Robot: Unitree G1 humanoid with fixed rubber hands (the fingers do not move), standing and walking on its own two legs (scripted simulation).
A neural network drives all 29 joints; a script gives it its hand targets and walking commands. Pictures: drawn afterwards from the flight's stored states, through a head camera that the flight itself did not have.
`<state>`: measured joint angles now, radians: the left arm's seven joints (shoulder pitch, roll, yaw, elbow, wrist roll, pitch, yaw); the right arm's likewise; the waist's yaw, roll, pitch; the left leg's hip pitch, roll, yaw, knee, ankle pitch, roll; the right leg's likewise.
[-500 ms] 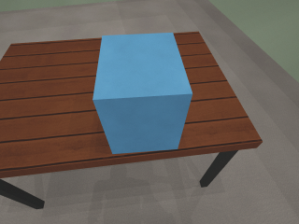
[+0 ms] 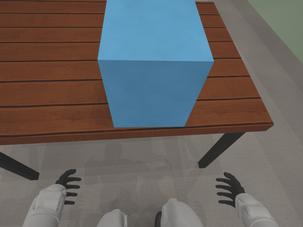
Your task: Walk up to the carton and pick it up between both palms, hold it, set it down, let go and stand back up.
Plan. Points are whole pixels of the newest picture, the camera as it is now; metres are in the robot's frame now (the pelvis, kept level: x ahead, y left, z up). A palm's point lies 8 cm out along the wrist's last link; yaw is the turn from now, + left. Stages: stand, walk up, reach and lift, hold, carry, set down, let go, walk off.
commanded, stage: reach and lift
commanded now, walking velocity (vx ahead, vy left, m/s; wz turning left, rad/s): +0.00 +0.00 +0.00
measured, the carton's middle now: (150, 64) +0.54 -0.01 +0.07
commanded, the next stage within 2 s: none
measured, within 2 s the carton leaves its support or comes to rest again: neither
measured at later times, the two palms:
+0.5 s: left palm (50, 214) +0.16 +0.24 -0.05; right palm (231, 219) +0.13 -0.21 -0.07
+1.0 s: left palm (51, 200) +0.19 +0.23 -0.03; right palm (230, 199) +0.17 -0.20 -0.04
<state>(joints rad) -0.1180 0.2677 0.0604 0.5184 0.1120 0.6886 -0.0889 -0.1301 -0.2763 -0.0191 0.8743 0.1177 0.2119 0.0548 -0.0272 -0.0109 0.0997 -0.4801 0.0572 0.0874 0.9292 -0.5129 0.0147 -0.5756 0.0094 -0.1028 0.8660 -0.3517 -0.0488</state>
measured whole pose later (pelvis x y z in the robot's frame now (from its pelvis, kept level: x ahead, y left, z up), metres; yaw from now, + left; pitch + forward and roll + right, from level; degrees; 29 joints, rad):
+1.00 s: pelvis +0.02 -0.02 +0.04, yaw +3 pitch -3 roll +0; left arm 0.14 0.27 0.03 0.50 -0.04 0.12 -0.05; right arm 0.22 -0.06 0.00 0.56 0.02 -0.10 -0.06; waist -0.02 -0.02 0.11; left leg -0.13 0.04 0.07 0.49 -0.31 -0.01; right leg -0.22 0.03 -0.10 0.48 -0.22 -0.06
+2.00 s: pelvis +0.02 +0.01 +0.04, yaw +3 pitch +3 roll -1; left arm -0.21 0.25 -0.11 0.86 -0.24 -0.41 0.04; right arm -0.19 -0.21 0.00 0.93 0.26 -0.45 0.02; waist -0.02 0.01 -0.03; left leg -0.29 0.01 0.05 0.60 -0.36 0.03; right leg -0.37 0.01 -0.07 0.56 -0.25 -0.03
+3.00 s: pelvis +0.01 -0.01 +0.05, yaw +3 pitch +8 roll +0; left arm -0.80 0.35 -0.02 0.97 -0.25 0.08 -0.01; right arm -0.74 -0.31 0.00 0.92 0.34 0.05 -0.08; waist -0.04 0.00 -0.12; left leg -0.33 0.01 0.03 0.45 -0.25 0.00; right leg -0.40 0.04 -0.05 0.40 -0.14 -0.05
